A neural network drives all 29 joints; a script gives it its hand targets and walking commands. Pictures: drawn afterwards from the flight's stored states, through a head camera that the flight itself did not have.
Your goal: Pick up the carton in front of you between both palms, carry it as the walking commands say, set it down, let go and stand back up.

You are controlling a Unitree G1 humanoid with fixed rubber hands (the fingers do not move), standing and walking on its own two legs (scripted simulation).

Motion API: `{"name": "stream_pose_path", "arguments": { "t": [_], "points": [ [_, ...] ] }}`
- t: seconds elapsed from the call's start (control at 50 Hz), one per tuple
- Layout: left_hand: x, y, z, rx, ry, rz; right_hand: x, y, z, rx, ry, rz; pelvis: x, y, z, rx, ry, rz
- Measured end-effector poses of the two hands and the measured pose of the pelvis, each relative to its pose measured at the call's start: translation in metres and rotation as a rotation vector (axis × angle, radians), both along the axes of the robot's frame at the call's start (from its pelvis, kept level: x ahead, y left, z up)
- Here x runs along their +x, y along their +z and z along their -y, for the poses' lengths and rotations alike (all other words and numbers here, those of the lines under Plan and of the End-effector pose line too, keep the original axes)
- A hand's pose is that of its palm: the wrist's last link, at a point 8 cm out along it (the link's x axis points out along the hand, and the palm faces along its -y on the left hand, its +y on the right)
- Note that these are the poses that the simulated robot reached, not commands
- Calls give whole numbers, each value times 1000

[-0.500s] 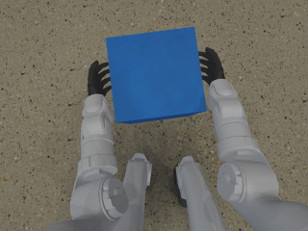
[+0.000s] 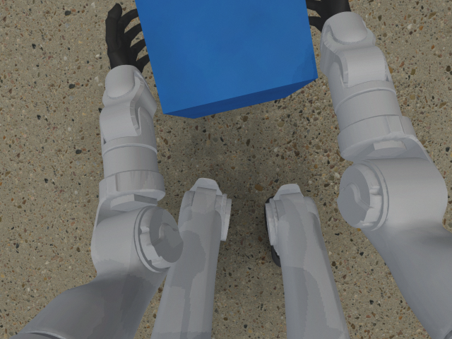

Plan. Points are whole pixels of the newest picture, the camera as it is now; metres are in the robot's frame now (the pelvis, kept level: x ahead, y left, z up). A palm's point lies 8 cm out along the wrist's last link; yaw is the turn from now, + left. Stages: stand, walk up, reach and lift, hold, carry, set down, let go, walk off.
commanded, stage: set down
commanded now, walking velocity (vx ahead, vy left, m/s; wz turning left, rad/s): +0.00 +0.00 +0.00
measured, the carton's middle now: (226, 46) +0.54 +0.05 -0.20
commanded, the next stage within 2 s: none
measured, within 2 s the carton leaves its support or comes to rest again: rests again in 0.78 s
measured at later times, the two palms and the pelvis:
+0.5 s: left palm (150, 71) +0.51 +0.20 -0.25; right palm (300, 27) +0.59 -0.09 -0.26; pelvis +0.00 +0.00 -0.08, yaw +1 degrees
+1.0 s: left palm (151, 78) +0.50 +0.21 -0.27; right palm (299, 35) +0.59 -0.09 -0.27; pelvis -0.01 -0.01 -0.11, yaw +1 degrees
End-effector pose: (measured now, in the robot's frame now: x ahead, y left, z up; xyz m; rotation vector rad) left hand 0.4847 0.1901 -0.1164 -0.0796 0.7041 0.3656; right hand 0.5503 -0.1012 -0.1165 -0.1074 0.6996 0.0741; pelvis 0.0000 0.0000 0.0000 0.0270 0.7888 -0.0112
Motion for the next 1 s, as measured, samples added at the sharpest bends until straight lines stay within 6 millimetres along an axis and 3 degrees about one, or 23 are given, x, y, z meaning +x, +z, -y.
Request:
{"name": "stream_pose_path", "arguments": {
  "t": [0.44, 0.62, 1.0],
  "points": [
    [26, -132, -12, 5, 38, -41, 42, -136, -15, -32, 91, -34, 1, -80, 5, 26, -12, 62],
    [30, -141, -13, -6, 35, -39, 46, -145, -14, -32, 92, -37, 6, -92, 4, 27, -7, 83],
    [19, -155, -16, -9, -17, -71, 36, -157, -13, -20, 115, -66, -5, -107, 11, 43, -13, 171]
  ]
}}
